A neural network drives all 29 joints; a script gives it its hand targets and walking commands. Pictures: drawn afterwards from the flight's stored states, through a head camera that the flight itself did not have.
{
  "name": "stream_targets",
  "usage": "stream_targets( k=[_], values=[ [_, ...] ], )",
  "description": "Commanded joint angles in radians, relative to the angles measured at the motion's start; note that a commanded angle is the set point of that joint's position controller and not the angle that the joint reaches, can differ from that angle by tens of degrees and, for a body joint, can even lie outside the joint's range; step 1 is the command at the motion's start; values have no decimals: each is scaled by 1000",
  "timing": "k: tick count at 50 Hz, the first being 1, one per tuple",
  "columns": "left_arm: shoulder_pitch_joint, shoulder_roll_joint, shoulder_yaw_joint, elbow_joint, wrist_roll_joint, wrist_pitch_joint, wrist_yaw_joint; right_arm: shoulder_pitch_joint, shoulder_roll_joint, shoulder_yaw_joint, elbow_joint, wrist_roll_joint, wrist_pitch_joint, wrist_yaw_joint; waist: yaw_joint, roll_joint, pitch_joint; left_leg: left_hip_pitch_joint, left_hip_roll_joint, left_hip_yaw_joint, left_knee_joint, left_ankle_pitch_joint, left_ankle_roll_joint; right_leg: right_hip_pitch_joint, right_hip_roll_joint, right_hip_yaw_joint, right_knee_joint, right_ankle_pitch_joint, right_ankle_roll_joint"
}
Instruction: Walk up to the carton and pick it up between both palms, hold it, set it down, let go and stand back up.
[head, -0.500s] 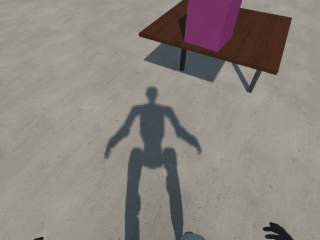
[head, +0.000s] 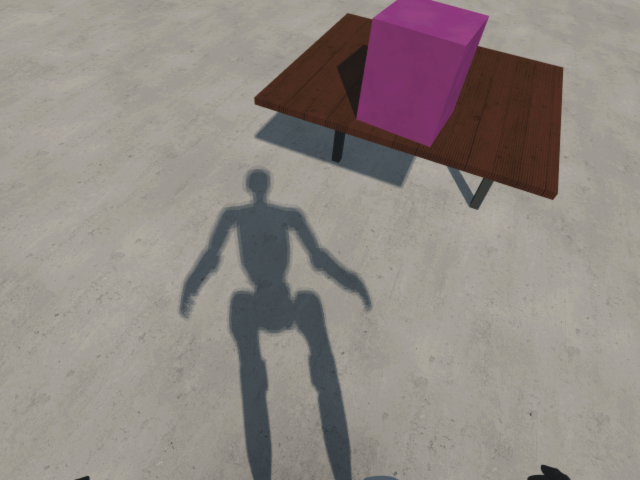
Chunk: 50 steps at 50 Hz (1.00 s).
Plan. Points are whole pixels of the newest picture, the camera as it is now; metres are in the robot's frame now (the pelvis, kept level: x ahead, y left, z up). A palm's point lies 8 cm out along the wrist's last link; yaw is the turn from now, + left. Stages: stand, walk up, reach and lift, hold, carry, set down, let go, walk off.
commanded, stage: walk up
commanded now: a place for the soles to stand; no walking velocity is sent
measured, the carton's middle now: (418, 71) +1.02 -0.23 +0.02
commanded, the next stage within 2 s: none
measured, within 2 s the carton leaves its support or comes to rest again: neither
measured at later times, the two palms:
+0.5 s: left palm (128, 399) +0.25 +0.26 -0.10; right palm (560, 395) +0.27 -0.37 -0.11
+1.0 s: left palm (145, 284) +0.44 +0.30 -0.11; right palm (519, 323) +0.38 -0.33 -0.08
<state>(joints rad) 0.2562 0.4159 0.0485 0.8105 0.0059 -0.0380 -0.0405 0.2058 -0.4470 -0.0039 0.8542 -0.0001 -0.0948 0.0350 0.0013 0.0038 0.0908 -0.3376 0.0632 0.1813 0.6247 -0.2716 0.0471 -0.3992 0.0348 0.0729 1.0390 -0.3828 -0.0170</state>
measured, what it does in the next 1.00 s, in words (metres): walks ahead: right foot, then left foot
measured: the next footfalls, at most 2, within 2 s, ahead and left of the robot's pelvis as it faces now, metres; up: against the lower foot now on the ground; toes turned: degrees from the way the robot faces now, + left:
right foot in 0.42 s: +0.28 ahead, -0.17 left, +0.00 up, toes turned -1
left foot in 0.88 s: +0.43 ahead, +0.04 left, +0.00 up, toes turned +1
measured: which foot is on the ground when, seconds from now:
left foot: down 0.00-0.44, up 0.46-0.86, down 0.88-1.00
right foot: up 0.00-0.40, down 0.42-0.88, up 0.90-1.00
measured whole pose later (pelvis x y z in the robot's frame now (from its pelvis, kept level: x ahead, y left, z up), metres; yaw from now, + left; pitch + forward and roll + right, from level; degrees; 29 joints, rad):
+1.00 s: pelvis +0.33 +0.00 +0.00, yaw -8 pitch -2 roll -3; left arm 0.30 0.42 0.05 0.79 0.01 -0.06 -0.01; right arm 0.22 -0.44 -0.01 0.82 0.00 -0.08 0.04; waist 0.00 0.01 0.11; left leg -0.35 0.04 0.15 0.66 -0.29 0.06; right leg -0.40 0.05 0.09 1.05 -0.40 -0.02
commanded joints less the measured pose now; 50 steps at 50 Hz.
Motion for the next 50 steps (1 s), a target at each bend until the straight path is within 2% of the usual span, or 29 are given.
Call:
stream_targets(
  k=[1,3,7,11,14,17,18,19,20,21,22,23,24,25,26,28,31,34,38,40,41,42,43,44,45,46,47,49,50],
  values=[
    [123,198,57,10,-13,13,-6,45,-202,-125,-50,-14,-29,-18,-22,134,-71,315,216,-180,-402,76,-123,-246,-79,3,44,192,16],
    [82,187,50,-5,-15,20,-5,68,-205,-125,-56,-7,-27,-18,-29,157,-59,341,216,-130,-387,237,-127,-275,-74,-10,24,215,9],
    [10,172,39,-30,-18,29,-9,63,-212,-131,-71,-6,-18,-16,-44,186,-19,341,193,-64,-390,290,-97,-286,-69,-47,-61,248,15],
    [-46,174,37,-52,-13,31,-16,40,-226,-135,-91,-10,-5,-13,-58,180,32,334,214,-46,-396,200,-20,-303,-91,-83,-168,249,24],
    [-65,171,39,-70,-3,27,-28,6,-245,-139,-117,-14,8,-7,-55,175,53,299,232,-26,-363,156,52,-241,-120,-151,-270,222,19],
    [-10,171,49,-72,-3,10,-30,-16,-255,-143,-147,-18,21,-6,-27,146,-13,285,238,7,-218,298,109,-67,-109,-198,-384,170,-1],
    [52,175,55,-63,1,6,-26,-38,-261,-144,-158,-16,25,-7,7,142,-65,287,231,23,-126,362,106,18,-84,-214,-400,167,-17],
    [155,191,67,-35,8,0,-18,-52,-255,-142,-168,-13,30,-7,63,76,-137,264,192,52,53,410,89,164,-48,-212,-467,210,-36],
    [316,236,90,16,16,-10,-3,-39,-208,-125,-178,-17,36,-8,137,-81,-228,178,112,30,339,343,59,343,24,-144,-482,184,-66],
    [390,298,107,17,19,-13,19,-24,-135,-103,-198,-6,38,-8,177,-218,-215,14,24,0,538,233,19,401,-54,95,-577,1,-107],
    [334,362,109,-12,17,-17,33,-18,-99,-90,-215,-1,42,-5,127,-338,-143,-234,-88,-63,652,-237,-22,427,-213,469,-666,3,-182],
    [250,367,106,-52,-3,-20,28,-10,-178,-97,-219,9,45,0,82,-257,-151,-358,-92,-206,701,-264,-33,439,-318,847,-787,-119,-293],
    [191,351,100,-70,-13,-27,36,-49,-226,-100,-195,8,43,-4,64,-131,-113,-348,-38,-259,677,-240,-20,403,-327,803,-770,-105,-297],
    [160,310,88,-79,-9,-35,42,-55,-218,-104,-182,8,40,-2,47,-103,-102,-329,-20,-261,621,-214,-8,382,-286,692,-733,49,-278],
    [160,285,80,-75,-7,-44,45,-61,-196,-105,-180,4,37,1,36,-108,-99,-297,-7,-265,562,-195,-10,343,-242,597,-702,165,-244],
    [171,261,75,-76,-7,-54,43,-33,-184,-111,-170,-9,42,8,23,-142,-96,-235,0,-250,473,-174,-26,261,-202,515,-697,227,-210],
    [172,261,77,-87,0,-60,45,-48,-178,-115,-167,-23,39,11,27,-136,-100,-249,5,-237,386,-158,-30,237,-202,480,-694,90,-246],
    [167,274,83,-92,4,-63,48,-101,-177,-113,-166,-26,33,14,40,-131,-65,-298,22,-238,317,-117,-37,212,-214,504,-710,-79,-263],
    [156,283,82,-90,1,-63,49,-108,-182,-116,-155,-27,15,13,39,-147,-35,-262,25,-235,217,-82,-33,190,-220,490,-662,24,-249],
    [117,280,77,-101,1,-61,49,-40,-175,-118,-139,-20,1,8,5,-159,-73,-129,23,-240,111,-80,-31,164,-213,438,-574,210,-226],
    [82,273,72,-111,-3,-56,48,24,-168,-123,-116,-16,-8,4,-34,-136,-101,28,18,-230,-13,-15,-31,91,-183,365,-489,286,-198],
    [40,235,55,-127,-15,-52,45,144,-180,-135,-77,-20,-16,-6,-104,-72,-158,284,17,-236,-172,75,-20,-36,-115,252,-318,343,-139],
    [92,122,22,-125,-22,-52,42,233,-248,-157,-51,-37,-23,-19,-124,152,-242,484,157,-411,-292,-36,-21,-167,19,113,-63,199,-74],
    [152,97,17,-107,-15,-47,49,219,-308,-165,-70,-42,-17,-26,-102,205,-239,525,383,-674,-370,-239,6,-326,84,57,86,-102,-30],
    [183,203,40,-69,6,-32,52,135,-319,-164,-103,-22,-12,-25,-63,52,-187,412,453,-757,-443,-538,16,-364,15,43,158,-86,-20],
    [168,252,50,-32,0,-21,42,77,-300,-158,-106,-6,-12,-21,-45,18,-103,308,427,-693,-476,-586,-33,-358,-28,71,181,-20,-24],
    [159,255,58,-19,-6,-16,34,47,-262,-149,-101,-6,-13,-21,-31,35,-56,266,361,-582,-472,-480,-75,-328,-55,62,170,59,-18],
    [199,209,57,-4,-12,-8,24,47,-198,-131,-79,-7,-15,-25,-7,93,-28,228,236,-342,-447,-183,-135,-258,-70,43,101,143,-2],
    [206,198,56,4,-15,-6,22,58,-183,-125,-73,-10,-15,-24,-5,110,-32,250,201,-267,-410,1,-156,-242,-61,33,74,167,5]
  ],
)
